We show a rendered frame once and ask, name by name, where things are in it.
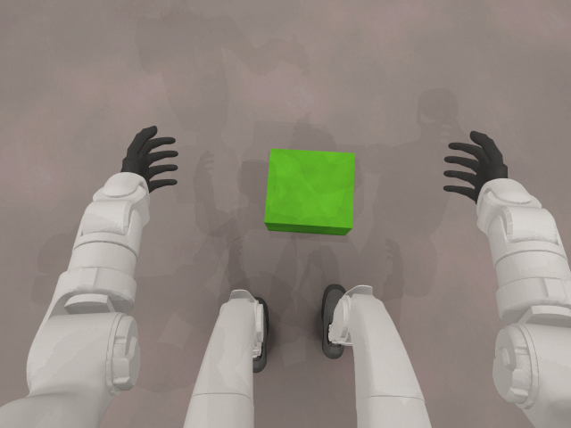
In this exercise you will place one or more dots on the robot left upper arm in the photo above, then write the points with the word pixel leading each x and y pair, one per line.
pixel 80 363

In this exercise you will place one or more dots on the carton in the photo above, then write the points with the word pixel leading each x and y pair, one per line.
pixel 310 192

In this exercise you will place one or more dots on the robot left shin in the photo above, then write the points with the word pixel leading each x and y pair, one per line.
pixel 243 294

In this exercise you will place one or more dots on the right robot thigh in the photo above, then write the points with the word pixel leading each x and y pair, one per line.
pixel 387 390

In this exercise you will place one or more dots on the robot right upper arm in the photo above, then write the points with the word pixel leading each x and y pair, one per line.
pixel 532 368

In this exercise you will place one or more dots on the left robot hand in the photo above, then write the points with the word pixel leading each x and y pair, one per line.
pixel 139 159

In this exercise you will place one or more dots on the robot left forearm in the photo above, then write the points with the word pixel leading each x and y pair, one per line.
pixel 100 276

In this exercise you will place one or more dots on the right robot hand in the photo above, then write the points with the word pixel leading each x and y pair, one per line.
pixel 489 167

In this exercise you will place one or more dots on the robot right forearm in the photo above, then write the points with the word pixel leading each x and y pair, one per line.
pixel 527 254

